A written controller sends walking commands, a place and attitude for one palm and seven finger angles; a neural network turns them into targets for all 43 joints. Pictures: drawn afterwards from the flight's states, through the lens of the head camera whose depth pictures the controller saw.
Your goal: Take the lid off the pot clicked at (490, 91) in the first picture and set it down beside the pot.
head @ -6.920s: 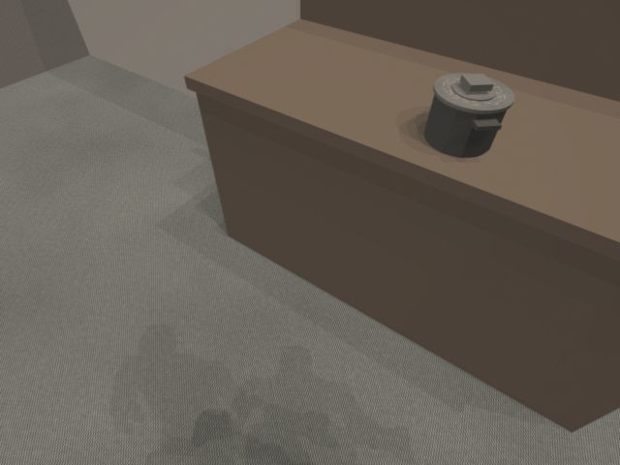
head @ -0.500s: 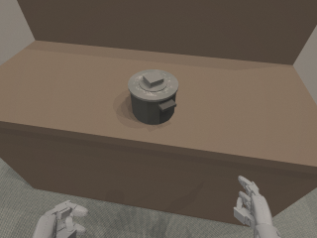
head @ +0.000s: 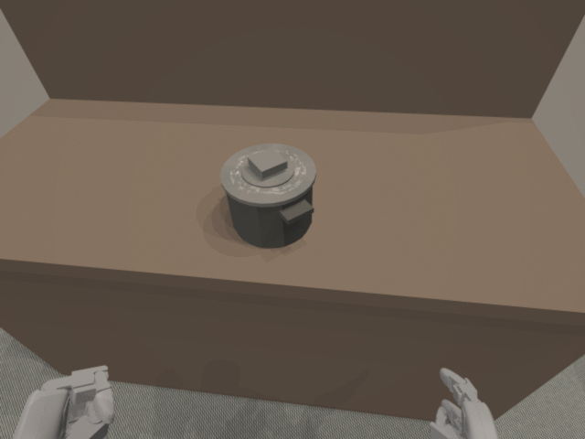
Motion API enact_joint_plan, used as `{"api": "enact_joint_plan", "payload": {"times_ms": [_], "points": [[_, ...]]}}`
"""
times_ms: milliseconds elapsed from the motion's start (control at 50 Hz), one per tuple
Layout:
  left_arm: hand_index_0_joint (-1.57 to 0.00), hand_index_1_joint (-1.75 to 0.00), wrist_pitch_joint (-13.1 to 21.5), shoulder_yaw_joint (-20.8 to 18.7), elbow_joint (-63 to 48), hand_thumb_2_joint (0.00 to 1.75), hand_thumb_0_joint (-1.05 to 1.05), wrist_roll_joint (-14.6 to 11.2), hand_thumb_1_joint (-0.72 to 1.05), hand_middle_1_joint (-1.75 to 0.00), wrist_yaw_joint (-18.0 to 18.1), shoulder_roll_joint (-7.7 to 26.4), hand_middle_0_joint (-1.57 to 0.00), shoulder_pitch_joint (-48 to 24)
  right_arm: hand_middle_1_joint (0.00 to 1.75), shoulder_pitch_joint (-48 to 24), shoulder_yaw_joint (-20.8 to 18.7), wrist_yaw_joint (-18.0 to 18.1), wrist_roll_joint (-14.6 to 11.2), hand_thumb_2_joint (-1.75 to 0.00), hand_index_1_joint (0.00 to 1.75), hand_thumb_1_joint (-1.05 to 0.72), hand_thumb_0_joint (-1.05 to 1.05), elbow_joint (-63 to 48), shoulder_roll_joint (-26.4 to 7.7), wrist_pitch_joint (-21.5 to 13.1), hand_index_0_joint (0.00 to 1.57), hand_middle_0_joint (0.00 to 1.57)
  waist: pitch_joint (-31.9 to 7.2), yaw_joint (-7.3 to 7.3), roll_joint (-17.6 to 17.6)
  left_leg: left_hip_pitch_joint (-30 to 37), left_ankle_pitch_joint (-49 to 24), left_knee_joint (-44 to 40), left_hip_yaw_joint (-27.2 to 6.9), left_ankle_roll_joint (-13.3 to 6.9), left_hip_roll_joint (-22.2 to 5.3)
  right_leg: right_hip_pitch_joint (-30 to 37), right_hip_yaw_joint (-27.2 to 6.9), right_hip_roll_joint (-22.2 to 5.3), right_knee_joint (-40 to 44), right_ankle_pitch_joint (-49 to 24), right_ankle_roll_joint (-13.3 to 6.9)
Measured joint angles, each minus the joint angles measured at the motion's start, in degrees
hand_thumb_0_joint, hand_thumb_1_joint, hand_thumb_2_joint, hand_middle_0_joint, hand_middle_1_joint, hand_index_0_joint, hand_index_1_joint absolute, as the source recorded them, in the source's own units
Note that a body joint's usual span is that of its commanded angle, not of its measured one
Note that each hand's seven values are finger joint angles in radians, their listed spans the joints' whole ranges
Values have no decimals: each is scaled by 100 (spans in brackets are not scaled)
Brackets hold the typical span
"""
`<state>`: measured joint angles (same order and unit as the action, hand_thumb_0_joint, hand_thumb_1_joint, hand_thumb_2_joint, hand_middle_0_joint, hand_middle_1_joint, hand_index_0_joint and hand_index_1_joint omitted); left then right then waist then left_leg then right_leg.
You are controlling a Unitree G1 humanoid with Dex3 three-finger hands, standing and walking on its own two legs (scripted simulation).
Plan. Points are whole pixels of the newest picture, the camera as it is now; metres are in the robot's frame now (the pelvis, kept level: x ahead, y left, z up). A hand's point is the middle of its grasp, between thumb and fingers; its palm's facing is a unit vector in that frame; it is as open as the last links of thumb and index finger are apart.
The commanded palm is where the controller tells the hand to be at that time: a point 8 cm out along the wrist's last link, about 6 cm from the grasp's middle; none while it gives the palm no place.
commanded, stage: raise the hand higher, near the body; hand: left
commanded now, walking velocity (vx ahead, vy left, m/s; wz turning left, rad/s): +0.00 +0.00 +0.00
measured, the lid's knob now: (267, 162) +0.52 +0.10 +0.11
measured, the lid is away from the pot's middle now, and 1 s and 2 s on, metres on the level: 0.00 0.00 0.00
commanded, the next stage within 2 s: reach forward and open the fingers in 0.50 s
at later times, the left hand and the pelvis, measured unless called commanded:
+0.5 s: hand (89, 374) +0.15 +0.24 +0.10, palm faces +0.31 -0.85 -0.42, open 3.1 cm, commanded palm +0.11 +0.27 +0.13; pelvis +0.00 +0.00 +0.00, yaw +0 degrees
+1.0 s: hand (62, 353) +0.17 +0.27 +0.11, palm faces -0.13 -0.07 -0.99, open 3.3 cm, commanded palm +0.16 +0.27 +0.17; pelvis -0.03 +0.01 -0.01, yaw +1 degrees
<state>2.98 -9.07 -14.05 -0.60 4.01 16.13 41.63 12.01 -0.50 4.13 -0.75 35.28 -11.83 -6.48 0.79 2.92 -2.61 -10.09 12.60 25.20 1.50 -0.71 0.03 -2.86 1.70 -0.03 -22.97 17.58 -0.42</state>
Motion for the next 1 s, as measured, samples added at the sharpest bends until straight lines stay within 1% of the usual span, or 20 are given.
{"api": "enact_joint_plan", "payload": {"times_ms": [100, 240, 400, 620, 660, 720, 740, 780, 820, 860, 900, 940, 1000], "points": [[-130, -150, 37, 25, -199, 89, 1, -1, 90, -149, 12, -28, -129, -32, 30, -141, -14, -2, -8, -90, 30, -91, 2, -90, -39, -20, 20, 20, -14, 36, -9, 27, 8, -9, -8, -21, 34, 35, 13, -32, 12, 12, 23], [-130, -150, 78, -35, -539, 89, 1, -17, 90, -149, 38, 34, -129, -177, 30, -237, 64, -21, 7, -90, 30, -91, 2, -231, 19, -21, 20, 20, -30, 94, 9, 66, 17, -4, -21, -26, 45, 90, 28, -42, 28, 14, 29], [-130, -150, 114, -157, -751, 89, 1, -53, 90, -149, 40, 103, -130, -407, 30, -202, 165, -70, 20, -90, 30, -91, 2, -273, 77, 41, 20, 20, 13, 104, -8, 80, 0, 8, -29, -23, 36, 113, 36, -32, 31, -9, 28], [-130, -150, 233, -369, -924, 89, 1, -119, 90, -149, 95, 204, -130, -747, 30, -58, 171, -70, 10, -90, 30, -91, 2, -150, 17, 84, 20, 20, 100, 51, -68, 89, -60, -11, -13, -19, 2, 115, 16, -1, 60, -84, 22], [-130, -150, -13, -272, -1089, 89, 1, 981, 89, -149, 222, 451, -130, -843, 30, -7, 191, -122, 49, -90, 30, -91, 2, -234, -62, 237, 20, 20, -16, 87, -72, -122, -43, 99, -2, -21, -4, -123, 9, -1, -104, -45, 18], [-129, -147, -392, -61, -1354, 90, 1, 2237, 87, -146, 308, 831, -129, -1019, 30, -91, 163, -262, 48, -90, 30, -91, 2, -362, -206, 528, 20, 20, -45, 96, -151, -416, -15, 295, 4, -26, -6, -457, 3, -6, -385, 36, 7], [-129, -145, -486, -13, -1406, 91, 1, 2621, 85, -145, 300, 956, -128, -1029, 30, -149, 151, -303, 44, -90, 30, -91, 2, -392, -247, 642, 20, 20, -56, 99, -193, -501, -8, 346, 27, -28, -18, -561, -21, 0, -456, 45, 6], [-127, -141, -648, 46, -1426, 92, 1, 3269, 82, -141, 216, 1251, -127, -1029, 30, -272, 135, -353, 26, -90, 30, -91, 2, -435, -312, 891, 20, 20, -81, 98, -269, -639, -3, 420, 70, -32, -33, -738, -64, 9, -579, 57, 8], [-126, -136, -773, 77, -1317, 94, 1, 3757, 78, -136, 49, 1574, -125, -1107, 30, -387, 125, -366, -28, -90, 30, -91, 2, -441, -365, 1090, 20, 20, -80, 101, -341, -720, -7, 470, 82, -34, -42, -835, -77, 14, -658, 65, 8], [-124, -131, -840, 128, -1097, 97, 1, 4098, 72, -130, -169, 1841, -124, -1315, 30, -456, 104, -362, -79, -90, 30, -91, 2, -417, -411, 1193, 20, 20, -95, 107, -412, -767, -23, 494, 51, -38, -30, -871, -45, 5, -692, 69, 14], [-122, -125, -878, 183, -851, 100, 1, 4268, 67, -124, -440, 1987, -122, -1571, 30, -504, 84, -360, -139, -90, 30, -91, 2, -370, -451, 1229, 20, 20, -117, 106, -490, -771, -48, 490, 4, -45, -11, -848, 4, -8, -675, 60, 21], [-121, -118, -891, 236, -657, 104, 0, 4281, 61, -118, -747, 2033, -120, -1812, 30, -535, 67, -354, -188, -90, 30, -91, 2, -345, -475, 1224, 20, 20, -140, 89, -557, -747, -74, 468, -41, -55, 15, -801, 51, -27, -643, 45, 30], [-118, -108, -803, 313, -478, 110, 0, 4193, 52, -108, -1199, 2070, -117, -2109, 30, -558, 75, -325, -215, -90, 30, -91, 2, -324, -480, 1168, 20, 20, -172, 61, -599, -688, -129, 394, -92, -69, 52, -722, 106, -56, -573, 15, 46]]}}
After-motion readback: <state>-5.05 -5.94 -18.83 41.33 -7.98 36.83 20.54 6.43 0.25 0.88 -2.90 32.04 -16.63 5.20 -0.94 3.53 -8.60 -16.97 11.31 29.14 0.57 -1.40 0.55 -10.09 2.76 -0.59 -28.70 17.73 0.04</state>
